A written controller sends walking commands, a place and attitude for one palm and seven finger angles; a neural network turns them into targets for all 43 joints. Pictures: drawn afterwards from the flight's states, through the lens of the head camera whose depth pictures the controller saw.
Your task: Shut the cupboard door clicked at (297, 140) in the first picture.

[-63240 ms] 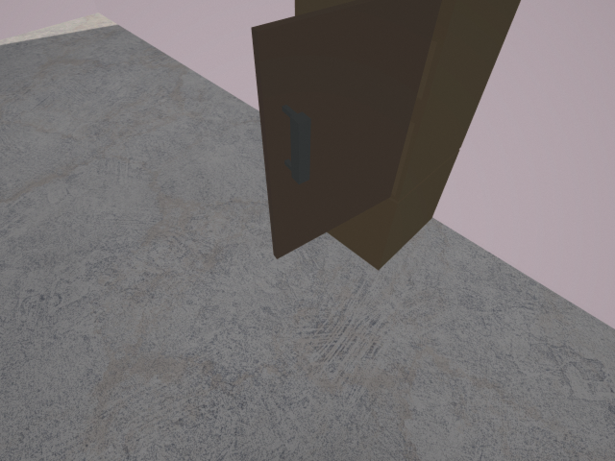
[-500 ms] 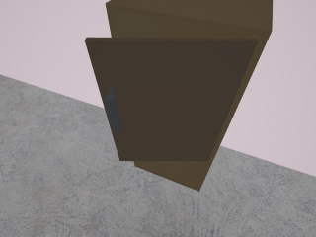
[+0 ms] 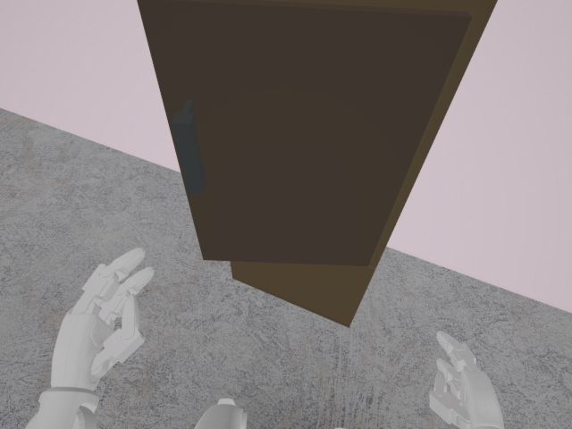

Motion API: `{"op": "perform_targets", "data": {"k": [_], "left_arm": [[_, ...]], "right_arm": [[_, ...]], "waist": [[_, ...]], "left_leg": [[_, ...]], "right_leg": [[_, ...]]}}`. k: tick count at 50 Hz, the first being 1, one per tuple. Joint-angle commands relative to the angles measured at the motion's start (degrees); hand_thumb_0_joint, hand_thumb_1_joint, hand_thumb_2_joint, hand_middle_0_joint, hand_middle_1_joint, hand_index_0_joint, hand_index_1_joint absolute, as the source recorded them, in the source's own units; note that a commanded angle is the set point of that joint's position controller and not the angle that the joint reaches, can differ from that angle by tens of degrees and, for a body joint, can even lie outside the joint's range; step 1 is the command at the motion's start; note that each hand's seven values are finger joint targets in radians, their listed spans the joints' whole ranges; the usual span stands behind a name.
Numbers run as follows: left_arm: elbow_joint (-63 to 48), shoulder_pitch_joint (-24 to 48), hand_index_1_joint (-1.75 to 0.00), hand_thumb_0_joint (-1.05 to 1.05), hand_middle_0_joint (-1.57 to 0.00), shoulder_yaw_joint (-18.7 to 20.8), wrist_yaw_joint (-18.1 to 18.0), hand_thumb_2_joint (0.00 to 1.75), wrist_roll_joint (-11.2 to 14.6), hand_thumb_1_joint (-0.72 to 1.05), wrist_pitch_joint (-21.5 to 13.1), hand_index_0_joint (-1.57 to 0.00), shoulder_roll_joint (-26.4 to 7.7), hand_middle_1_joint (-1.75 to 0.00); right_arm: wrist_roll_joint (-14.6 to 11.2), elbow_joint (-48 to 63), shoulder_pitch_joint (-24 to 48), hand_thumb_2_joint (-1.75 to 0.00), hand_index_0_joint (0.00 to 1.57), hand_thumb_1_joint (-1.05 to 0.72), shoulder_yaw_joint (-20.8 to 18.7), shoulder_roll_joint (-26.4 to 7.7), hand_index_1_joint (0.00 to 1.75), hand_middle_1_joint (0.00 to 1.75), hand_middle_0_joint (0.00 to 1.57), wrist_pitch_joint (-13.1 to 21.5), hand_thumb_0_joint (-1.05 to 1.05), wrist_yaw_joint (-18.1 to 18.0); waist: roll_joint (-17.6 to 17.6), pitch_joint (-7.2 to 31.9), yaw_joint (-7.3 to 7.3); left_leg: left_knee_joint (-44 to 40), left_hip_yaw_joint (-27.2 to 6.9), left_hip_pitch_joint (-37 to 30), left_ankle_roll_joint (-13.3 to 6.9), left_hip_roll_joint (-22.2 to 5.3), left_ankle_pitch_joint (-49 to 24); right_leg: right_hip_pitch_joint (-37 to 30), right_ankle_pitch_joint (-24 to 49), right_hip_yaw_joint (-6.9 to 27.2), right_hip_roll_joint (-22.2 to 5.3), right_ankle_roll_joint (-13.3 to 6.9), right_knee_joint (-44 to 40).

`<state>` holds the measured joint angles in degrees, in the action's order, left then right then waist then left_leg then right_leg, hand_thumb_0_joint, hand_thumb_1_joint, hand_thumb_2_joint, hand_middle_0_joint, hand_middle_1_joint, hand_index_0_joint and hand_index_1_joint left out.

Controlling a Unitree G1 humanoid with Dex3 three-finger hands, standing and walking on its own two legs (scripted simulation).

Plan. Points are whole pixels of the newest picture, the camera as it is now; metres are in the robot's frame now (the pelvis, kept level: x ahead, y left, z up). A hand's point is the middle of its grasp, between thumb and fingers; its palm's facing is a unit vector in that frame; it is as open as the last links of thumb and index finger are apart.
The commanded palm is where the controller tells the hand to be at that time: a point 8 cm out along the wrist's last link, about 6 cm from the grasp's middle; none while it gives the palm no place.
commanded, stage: raise the hand and make a fist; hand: left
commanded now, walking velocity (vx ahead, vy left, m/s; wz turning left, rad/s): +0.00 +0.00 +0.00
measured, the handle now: (193, 148) +0.52 +0.19 +0.11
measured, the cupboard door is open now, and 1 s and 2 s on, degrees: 23 23 23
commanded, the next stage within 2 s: bring the fist close to the handle in 1.62 s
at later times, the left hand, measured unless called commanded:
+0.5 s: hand (124, 334) +0.22 +0.21 +0.05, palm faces +0.03 -1.00 -0.03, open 4.3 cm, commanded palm +0.19 +0.26 +0.06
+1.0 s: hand (106, 326) +0.22 +0.22 +0.09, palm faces +0.03 -1.00 -0.03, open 3.1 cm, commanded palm +0.20 +0.27 +0.10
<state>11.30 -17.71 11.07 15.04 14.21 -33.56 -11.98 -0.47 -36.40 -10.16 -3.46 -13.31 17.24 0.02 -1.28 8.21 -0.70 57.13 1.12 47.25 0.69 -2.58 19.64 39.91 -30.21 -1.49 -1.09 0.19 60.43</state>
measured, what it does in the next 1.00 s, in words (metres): stands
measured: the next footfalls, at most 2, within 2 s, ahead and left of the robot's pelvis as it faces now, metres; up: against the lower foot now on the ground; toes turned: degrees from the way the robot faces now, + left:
none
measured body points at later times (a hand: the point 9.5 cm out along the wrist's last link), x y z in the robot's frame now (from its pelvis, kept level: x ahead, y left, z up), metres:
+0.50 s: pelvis +0.01 +0.00 -0.01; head +0.06 +0.00 +0.43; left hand +0.22 +0.27 +0.05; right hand +0.17 -0.22 -0.10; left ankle +0.08 +0.13 -0.67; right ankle +0.00 -0.12 -0.67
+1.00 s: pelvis +0.01 +0.03 +0.01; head +0.03 +0.04 +0.46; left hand +0.21 +0.27 +0.09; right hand +0.21 -0.18 -0.04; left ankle +0.08 +0.13 -0.67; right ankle +0.00 -0.12 -0.67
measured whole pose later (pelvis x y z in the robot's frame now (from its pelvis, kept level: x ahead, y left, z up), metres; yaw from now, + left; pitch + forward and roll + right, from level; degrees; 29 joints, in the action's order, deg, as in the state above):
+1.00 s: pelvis +0.01 +0.03 +0.01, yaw +1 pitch +7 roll -4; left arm -8.1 -22.4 8.1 12.9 16.1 -14.2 -15.2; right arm -2.2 -27.8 -13.3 3.4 -11.9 11.5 -3.2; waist 2.3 5.8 1.6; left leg 57.1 -1.2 43.7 -1.2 -2.2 20.9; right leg 32.8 -28.8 -3.6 -0.7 1.6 54.3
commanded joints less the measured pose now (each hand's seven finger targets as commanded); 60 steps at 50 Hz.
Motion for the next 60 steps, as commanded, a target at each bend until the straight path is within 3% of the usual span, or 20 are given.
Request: {"op": "perform_targets", "data": {"k": [1,3,4,6,8,10,12,14,18,20,22,23,24,26,31,33,41,46,53,60], "left_arm": [[-10.4,-8.82,-0.6,0.0,-0.47,7.43,7.88,0.9,6.42,0.9,1.0,-0.47,-9.93,-0.6],[-18.58,-1.75,-0.64,0.0,-0.51,8.76,6.28,0.9,7.34,0.9,3.37,-0.51,-12.8,-0.64],[-24.18,0.69,-0.66,0.0,-0.53,6.56,5.3,0.9,7.1,0.9,3.2,-0.53,-11.45,-0.66],[-31.09,4.87,-0.7,0.0,-0.57,5.29,2.96,0.9,5.85,0.9,1.77,-0.57,-12.24,-0.7],[-33.13,8.67,-0.74,0.0,-0.6,2.49,2.29,0.9,4.89,0.9,0.78,-0.6,-11.56,-0.74],[-29.3,6.76,-0.78,0.0,-0.64,0.8,3.29,0.9,4.79,0.9,1.76,-0.64,-10.43,-0.78],[-25.28,4.41,-0.82,0.0,-0.68,1.99,4.74,0.9,5.04,0.9,4.74,-0.68,-11.22,-0.82],[-22.66,1.66,-0.86,0.0,-0.71,3.38,5.86,0.9,5.58,0.9,8.86,-0.71,-11.66,-0.86],[-21.37,-5.27,-0.94,0.0,-0.79,10.23,4.53,0.9,7.09,0.9,14.89,-0.79,-13.77,-0.94],[-23.82,-5.96,-0.98,0.0,-0.82,9.61,3.27,0.9,7.27,0.9,14.77,-0.82,-11.93,-0.98],[-25.77,-5.62,-1.02,0.0,-0.86,7.84,2.1,0.9,6.93,0.9,13.13,-0.86,-10.35,-1.02],[-25.69,-6.24,-1.04,0.0,-0.88,8.56,1.52,0.9,6.65,0.9,12.46,-0.88,-11.05,-1.04],[-25.68,-6.7,-1.06,0.0,-0.9,6.87,1.42,0.9,6.39,0.9,11.54,-0.9,-9.67,-1.06],[-26.5,-6.66,-1.1,0.0,-0.93,4.58,1.47,0.9,6.02,0.9,10.01,-0.93,-8.29,-1.1],[-29.51,-5.21,-1.2,0.0,-1.02,2.72,0.78,0.9,4.96,0.9,9.61,-1.02,-8.8,-1.2],[-30.91,-4.84,-1.24,0.0,-1.06,3.68,-0.35,0.9,4.21,0.9,10.14,-1.06,-10.38,-1.24],[-33.04,-3.61,-1.4,0.0,-1.21,1.19,-2.61,0.9,3.03,0.9,13.19,-1.21,-8.63,-1.4],[-31.16,-0.81,-1.5,0.0,-1.3,0.05,-2.01,0.9,2.68,0.9,15.71,-1.3,-8.45,-1.5],[-31.48,2.46,-1.5,0.0,-1.3,2.03,-2.35,0.9,2.87,0.9,16.24,-1.3,-10.87,-1.5],[-30.4,4.17,-1.5,0.0,-1.3,1.78,-1.42,0.9,4.06,0.9,17.11,-1.3,-10.25,-1.5]], "right_arm": [[-2.03,15.51,5.58,-0.9,0.2,-0.9,-2.45,-7.85,0.3,0.3,0.2,0.74,0.0,-0.91],[-2.48,16.28,4.04,-0.9,0.2,-0.9,-1.8,-7.26,0.3,0.3,0.2,0.56,0.0,-2.6],[-2.33,16.98,3.21,-0.9,0.2,-0.9,-1.49,-7.17,0.3,0.3,0.2,0.94,0.0,-3.19],[-1.94,15.63,1.55,-0.9,0.2,-0.9,-0.84,-6.91,0.3,0.3,0.2,1.71,0.0,-4.38],[-1.58,13.78,0.51,-0.9,0.2,-0.9,-0.07,-7.2,0.3,0.3,0.2,2.35,0.0,-5.43],[-1.73,12.18,0.02,-0.9,0.2,-0.9,0.36,-7.26,0.3,0.3,0.2,2.68,0.0,-6.17],[-1.94,11.54,-0.28,-0.9,0.2,-0.9,0.54,-7.39,0.3,0.3,0.2,2.54,0.0,-6.57],[-2.23,11.93,0.01,-0.9,0.2,-0.9,0.69,-7.12,0.3,0.3,0.2,2.16,0.0,-6.52],[-2.13,12.71,1.1,-0.9,0.2,-0.9,0.17,-5.68,0.3,0.3,0.2,0.38,0.0,-5.98],[-1.96,13.2,0.94,-0.9,0.2,-0.9,0.07,-5.07,0.3,0.3,0.2,-0.18,0.0,-5.48],[-1.7,13.1,0.58,-0.9,0.2,-0.9,0.1,-5.13,0.3,0.3,0.2,-0.21,0.0,-5.06],[-1.43,12.94,0.53,-0.9,0.2,-0.9,0.02,-5.29,0.3,0.3,0.2,-0.22,0.0,-4.97],[-1.4,12.97,0.15,-0.9,0.2,-0.9,0.01,-5.48,0.3,0.3,0.2,-0.2,0.0,-4.75],[-1.39,13.02,-0.5,-0.9,0.2,-0.9,-0.11,-6.03,0.3,0.3,0.2,-0.05,0.0,-4.4],[-1.63,13.8,-1.08,-0.9,0.2,-0.9,0.03,-7.05,0.3,0.3,0.2,-0.15,0.0,-4.29],[-1.56,14.01,-1.17,-0.9,0.2,-0.9,0.2,-7.23,0.3,0.3,0.2,-0.62,0.0,-4.3],[-1.83,15.81,-1.09,-0.9,0.2,-0.9,1.56,-6.98,0.3,0.3,0.2,-2.41,0.0,-3.88],[-2.04,16.52,-0.89,-0.9,0.2,-0.9,2.38,-7.23,0.3,0.3,0.2,-3.08,0.0,-3.89],[-1.96,16.02,-0.53,-0.9,0.2,-0.9,3.27,-7.32,0.3,0.3,0.2,-2.58,0.0,-3.93],[-2.37,15.34,-0.13,-0.9,0.2,-0.9,3.42,-7.24,0.3,0.3,0.2,-1.48,0.0,-3.93]], "waist": [[3.34,7.4,5.61],[2.55,7.27,3.56],[3.97,7.45,2.21],[5.73,7.12,0.39],[4.38,5.64,-1.62],[4.52,4.57,-2.07],[3.28,5.59,-1.41],[4.37,7.42,0.34],[1.97,11.69,4.13],[0.07,11.8,3.93],[1.91,11.1,3.34],[1.98,11.03,3.9],[1.19,10.74,3.06],[2.0,10.51,2.37],[4.77,9.88,1.79],[5.53,10.0,2.06],[8.4,7.97,1.74],[6.48,4.41,1.0],[8.11,3.67,1.53],[5.5,3.12,1.52]], "left_leg": [[-1.03,0.21,-3.49,-0.92,3.43,6.58],[1.7,-0.69,-1.69,-1.55,3.01,9.62],[2.32,-1.01,-2.76,-2.01,2.66,9.71],[3.35,-1.97,-4.18,-2.53,1.92,8.39],[4.63,-3.02,-3.28,-2.97,1.28,7.76],[4.96,-3.43,-2.26,-2.86,1.01,7.58],[4.79,-3.54,-1.61,-2.83,0.95,5.99],[4.07,-3.31,-2.25,-2.71,1.21,3.42],[1.55,-3.43,-4.71,-2.22,1.54,-2.81],[-0.01,-3.36,-6.42,-1.94,1.5,-5.07],[-1.2,-3.47,-8.41,-1.91,1.53,-6.07],[-1.51,-3.6,-8.55,-1.94,1.55,-6.84],[-1.88,-3.66,-9.1,-1.93,1.6,-7.12],[-2.57,-3.8,-10.68,-2.01,1.57,-6.96],[-5.37,-4.68,-13.39,-1.88,1.27,-3.43],[-6.52,-5.28,-14.28,-1.9,1.11,-2.72],[-11.45,-6.59,-18.3,-1.28,0.65,1.46],[-13.36,-6.7,-18.04,-1.39,0.73,4.82],[-14.91,-6.49,-19.59,-1.46,1.16,5.17],[-15.25,-4.84,-20.37,-1.65,1.73,3.06]], "right_leg": [[5.19,-7.46,4.55,0.44,-1.63,-10.31],[6.72,-15.13,8.8,0.24,-0.78,-13.71],[7.88,-15.27,8.6,0.44,-0.79,-13.74],[9.45,-11.9,7.7,1.23,-1.12,-12.76],[11.11,-9.42,6.48,2.12,-1.12,-11.09],[11.56,-8.19,5.87,2.32,-1.08,-10.57],[9.83,-6.61,5.93,2.16,-0.82,-11.03],[6.73,-4.05,6.33,1.51,-0.59,-11.58],[-1.15,7.02,5.73,0.75,0.52,-11.36],[-2.09,12.43,3.87,0.73,0.76,-10.39],[-0.76,14.72,1.98,1.39,0.46,-9.31],[-1.1,15.23,1.09,1.82,0.0,-8.59],[-0.37,15.71,0.35,1.9,-0.07,-8.22],[1.11,15.12,-0.82,2.42,-0.37,-7.77],[2.33,10.3,-2.15,2.96,-1.16,-8.46],[1.64,10.03,-2.47,3.3,-1.41,-8.71],[-0.54,8.84,-3.49,3.63,-1.65,-11.24],[-1.57,7.1,-3.41,3.73,-1.46,-13.77],[-4.22,6.89,-2.81,3.58,-1.7,-16.13],[-6.73,6.55,-1.86,2.98,-1.26,-18.99]]}}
